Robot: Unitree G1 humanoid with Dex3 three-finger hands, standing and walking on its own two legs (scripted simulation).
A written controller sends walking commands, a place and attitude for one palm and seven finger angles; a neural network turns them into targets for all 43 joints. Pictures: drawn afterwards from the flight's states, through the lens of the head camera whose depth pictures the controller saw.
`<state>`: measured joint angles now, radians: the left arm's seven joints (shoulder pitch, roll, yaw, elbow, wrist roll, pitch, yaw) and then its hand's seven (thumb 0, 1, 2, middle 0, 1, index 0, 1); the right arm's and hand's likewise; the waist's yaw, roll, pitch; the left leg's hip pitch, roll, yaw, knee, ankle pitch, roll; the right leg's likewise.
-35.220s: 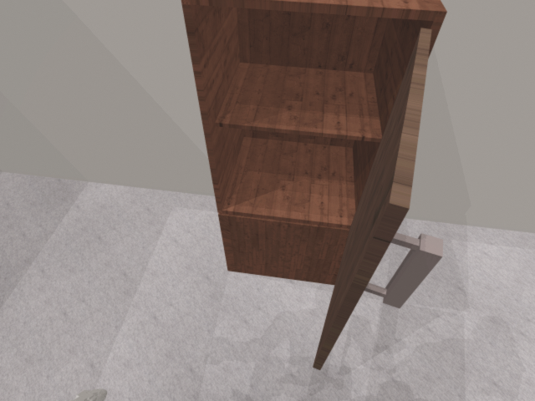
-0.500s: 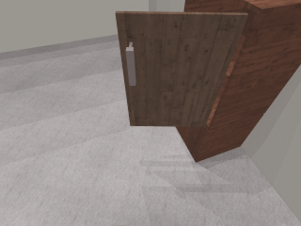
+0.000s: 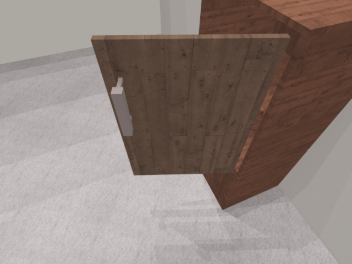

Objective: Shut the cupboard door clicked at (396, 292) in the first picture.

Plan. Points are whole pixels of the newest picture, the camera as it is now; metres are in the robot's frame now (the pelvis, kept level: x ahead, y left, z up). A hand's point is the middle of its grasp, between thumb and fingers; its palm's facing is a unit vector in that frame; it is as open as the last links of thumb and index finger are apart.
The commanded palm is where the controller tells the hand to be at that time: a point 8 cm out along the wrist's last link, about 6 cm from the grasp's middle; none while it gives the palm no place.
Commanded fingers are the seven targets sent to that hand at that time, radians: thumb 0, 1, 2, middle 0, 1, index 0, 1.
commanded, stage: come to a stop and stand still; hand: left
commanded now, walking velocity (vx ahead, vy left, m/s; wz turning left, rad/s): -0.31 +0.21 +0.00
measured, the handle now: (124, 107) +0.47 +0.15 +0.08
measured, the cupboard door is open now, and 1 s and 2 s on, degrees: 69 69 69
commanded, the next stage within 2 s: none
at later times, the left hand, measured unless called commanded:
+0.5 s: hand out of the picture +0.08 +0.24 -0.19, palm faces +0.08 -0.97 -0.22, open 7.4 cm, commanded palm none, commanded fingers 0.00 0.90 0.90 -0.20 -0.30 -0.20 -0.30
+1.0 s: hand out of the picture +0.01 +0.19 -0.17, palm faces -0.01 -0.98 -0.18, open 7.4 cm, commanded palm none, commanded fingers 0.00 0.90 0.90 -0.20 -0.30 -0.20 -0.30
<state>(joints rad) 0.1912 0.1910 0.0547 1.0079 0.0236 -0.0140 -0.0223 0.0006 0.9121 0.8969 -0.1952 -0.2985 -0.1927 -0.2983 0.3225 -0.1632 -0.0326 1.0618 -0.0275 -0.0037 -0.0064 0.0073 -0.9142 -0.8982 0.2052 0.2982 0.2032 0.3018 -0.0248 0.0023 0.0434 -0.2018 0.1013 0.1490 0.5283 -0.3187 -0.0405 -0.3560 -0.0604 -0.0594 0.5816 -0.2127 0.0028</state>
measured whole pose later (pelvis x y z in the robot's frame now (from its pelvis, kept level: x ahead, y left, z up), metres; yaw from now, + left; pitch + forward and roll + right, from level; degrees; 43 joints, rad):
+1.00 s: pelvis +0.00 +0.02 +0.01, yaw -1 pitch -1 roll +0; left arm 0.28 0.14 0.00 1.13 0.01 0.01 0.03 0.00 0.92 0.90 -0.20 -0.30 -0.20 -0.30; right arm 0.29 -0.17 -0.01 1.14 0.00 0.01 -0.01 0.00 -0.92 -0.90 0.20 0.30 0.20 0.30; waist -0.02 -0.01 0.01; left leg -0.21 -0.01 0.10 0.37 -0.14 0.04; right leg -0.09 -0.01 0.02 0.40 -0.29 0.01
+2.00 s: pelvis +0.03 +0.00 +0.01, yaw +0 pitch -1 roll +0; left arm 0.29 0.14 0.00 1.14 0.01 -0.01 0.04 0.00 0.91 0.90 -0.20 -0.30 -0.19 -0.30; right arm 0.25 -0.14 0.00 1.15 -0.01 -0.01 -0.04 0.01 -0.92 -0.90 0.20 0.30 0.20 0.30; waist -0.01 -0.03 0.04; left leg -0.19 0.01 0.08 0.40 -0.20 0.01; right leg -0.02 0.02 0.00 0.35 -0.31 -0.02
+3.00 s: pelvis -0.02 +0.01 -0.05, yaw +1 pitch +10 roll +0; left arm 0.34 0.17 0.16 0.15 -0.24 -0.52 -0.18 0.00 0.91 0.90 -0.29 -0.40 -0.29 -0.40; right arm 0.21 -0.23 -0.05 0.67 0.01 -0.30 0.01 0.01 -0.90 -0.90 0.20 0.30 0.20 0.30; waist -0.03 -0.01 -0.14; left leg -0.75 0.01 0.06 0.93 -0.34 0.03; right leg -0.64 0.00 -0.04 0.98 -0.51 -0.03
